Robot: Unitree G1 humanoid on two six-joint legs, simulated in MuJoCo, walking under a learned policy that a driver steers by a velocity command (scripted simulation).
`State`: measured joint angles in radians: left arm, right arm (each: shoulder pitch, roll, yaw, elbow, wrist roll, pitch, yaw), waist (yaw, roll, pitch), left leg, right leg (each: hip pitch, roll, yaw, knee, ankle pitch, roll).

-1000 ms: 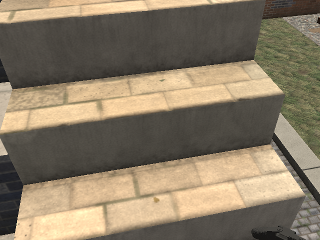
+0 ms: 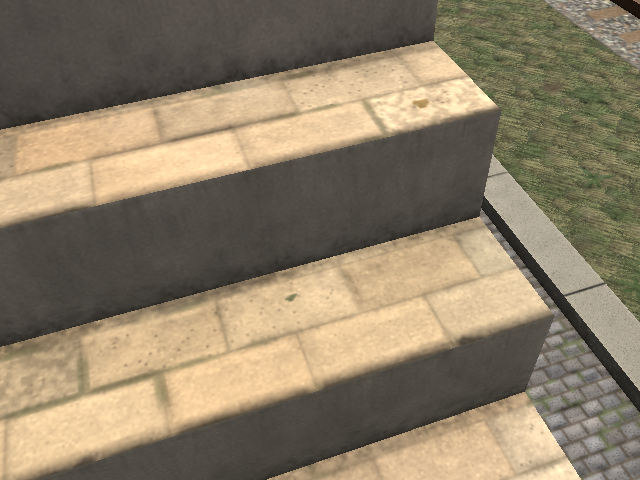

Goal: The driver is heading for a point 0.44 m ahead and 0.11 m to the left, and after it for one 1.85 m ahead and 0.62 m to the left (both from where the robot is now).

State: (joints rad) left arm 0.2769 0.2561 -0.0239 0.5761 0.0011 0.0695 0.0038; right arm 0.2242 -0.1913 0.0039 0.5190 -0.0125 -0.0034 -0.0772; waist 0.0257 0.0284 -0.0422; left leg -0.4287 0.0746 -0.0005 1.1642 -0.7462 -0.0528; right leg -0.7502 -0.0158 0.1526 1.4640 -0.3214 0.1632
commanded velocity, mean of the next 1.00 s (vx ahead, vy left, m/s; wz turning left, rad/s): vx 0.40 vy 0.00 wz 0.50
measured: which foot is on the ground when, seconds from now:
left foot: down 0.00-0.06, up 0.08-0.28, down 0.30-0.88, up 0.90-1.00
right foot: up 0.00-0.00, down 0.02-0.30, up 0.32-0.82, down 0.84-1.00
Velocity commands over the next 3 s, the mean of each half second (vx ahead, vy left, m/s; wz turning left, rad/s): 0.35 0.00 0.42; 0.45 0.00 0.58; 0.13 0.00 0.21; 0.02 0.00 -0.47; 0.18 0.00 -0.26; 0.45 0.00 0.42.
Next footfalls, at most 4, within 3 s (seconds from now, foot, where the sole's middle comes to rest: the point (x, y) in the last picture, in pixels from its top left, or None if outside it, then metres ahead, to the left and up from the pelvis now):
0.02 right None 0.06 -0.18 -0.68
0.30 left None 0.08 0.05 -0.68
0.84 right None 0.39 -0.14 -0.47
1.38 left None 0.32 0.14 -0.47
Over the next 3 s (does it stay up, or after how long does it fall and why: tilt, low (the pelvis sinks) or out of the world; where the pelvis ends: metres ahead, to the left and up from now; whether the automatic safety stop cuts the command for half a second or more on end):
stays up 0.39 0.10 0.34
